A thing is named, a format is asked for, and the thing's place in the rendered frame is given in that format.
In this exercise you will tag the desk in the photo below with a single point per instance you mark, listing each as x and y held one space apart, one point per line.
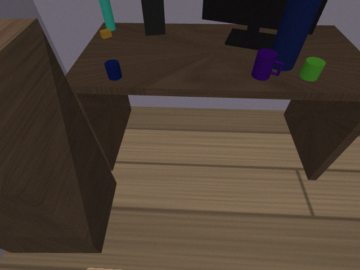
192 60

